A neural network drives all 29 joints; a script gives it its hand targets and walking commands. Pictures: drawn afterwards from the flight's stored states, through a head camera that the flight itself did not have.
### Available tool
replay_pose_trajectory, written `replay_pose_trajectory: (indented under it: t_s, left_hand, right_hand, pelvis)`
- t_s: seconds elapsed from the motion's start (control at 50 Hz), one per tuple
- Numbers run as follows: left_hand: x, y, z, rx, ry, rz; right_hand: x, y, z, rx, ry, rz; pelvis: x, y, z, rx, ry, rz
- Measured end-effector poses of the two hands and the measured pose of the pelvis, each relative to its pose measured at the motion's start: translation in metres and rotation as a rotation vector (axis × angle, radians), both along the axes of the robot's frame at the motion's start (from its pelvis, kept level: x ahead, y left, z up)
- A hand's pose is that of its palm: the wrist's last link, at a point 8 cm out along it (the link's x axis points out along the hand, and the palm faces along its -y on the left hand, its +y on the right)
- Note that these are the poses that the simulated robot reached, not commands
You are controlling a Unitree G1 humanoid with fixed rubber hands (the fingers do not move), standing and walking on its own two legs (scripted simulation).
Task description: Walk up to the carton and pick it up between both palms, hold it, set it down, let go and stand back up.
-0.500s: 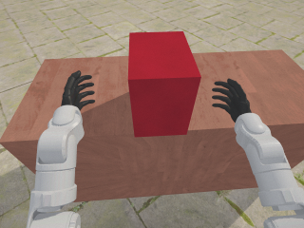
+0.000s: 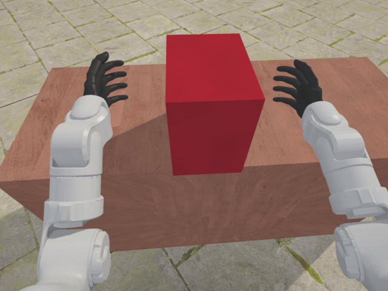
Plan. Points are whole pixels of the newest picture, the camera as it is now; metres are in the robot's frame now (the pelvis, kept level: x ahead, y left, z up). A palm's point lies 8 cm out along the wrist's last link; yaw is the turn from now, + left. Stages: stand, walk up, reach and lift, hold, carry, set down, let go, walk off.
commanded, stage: reach and lift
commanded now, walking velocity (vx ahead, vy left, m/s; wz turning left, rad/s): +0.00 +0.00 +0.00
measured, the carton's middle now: (205, 106) +0.54 +0.00 +0.06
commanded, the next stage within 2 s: none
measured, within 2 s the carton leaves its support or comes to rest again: neither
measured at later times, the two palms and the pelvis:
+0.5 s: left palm (107, 76) +0.44 +0.19 +0.22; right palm (291, 80) +0.47 -0.16 +0.19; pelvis +0.01 +0.00 +0.00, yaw +0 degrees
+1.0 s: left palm (114, 115) +0.43 +0.20 +0.13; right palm (275, 109) +0.47 -0.15 +0.12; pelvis +0.01 +0.00 +0.00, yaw +0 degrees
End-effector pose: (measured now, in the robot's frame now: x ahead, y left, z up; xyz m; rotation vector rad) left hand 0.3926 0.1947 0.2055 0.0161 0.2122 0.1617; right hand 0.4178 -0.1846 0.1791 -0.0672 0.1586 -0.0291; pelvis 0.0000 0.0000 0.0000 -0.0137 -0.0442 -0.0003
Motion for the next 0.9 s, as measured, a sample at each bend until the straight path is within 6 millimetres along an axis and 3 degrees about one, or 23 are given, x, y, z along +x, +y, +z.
replay_pose_trajectory:
  t_s: [0.3, 0.44, 0.56, 0.72, 0.9]
  left_hand:
    - [0.036, -0.011, 0.016, -0.002, -0.002, -0.024]
    - [0.050, -0.011, 0.018, -0.006, 0.003, -0.025]
    - [0.051, -0.004, -0.002, -0.011, 0.029, -0.008]
    - [0.039, 0.006, -0.043, 0.009, 0.072, 0.020]
    - [0.034, 0.006, -0.071, 0.033, 0.067, 0.012]
  right_hand:
    - [0.040, 0.012, 0.019, 0.006, -0.011, 0.011]
    - [0.053, 0.019, 0.017, -0.003, 0.017, 0.019]
    - [0.056, 0.020, 0.001, 0.001, 0.067, 0.007]
    - [0.056, 0.028, -0.014, 0.044, 0.056, 0.027]
    - [0.049, 0.032, -0.048, 0.102, 0.103, 0.021]
  pelvis:
    - [0.008, 0.000, 0.000, 0.000, 0.069, -0.001]
    - [0.011, 0.000, 0.000, -0.001, 0.091, -0.002]
    - [0.012, 0.002, 0.001, -0.003, 0.098, -0.002]
    - [0.012, 0.003, 0.001, -0.004, 0.108, -0.002]
    - [0.011, 0.003, 0.000, -0.005, 0.144, -0.004]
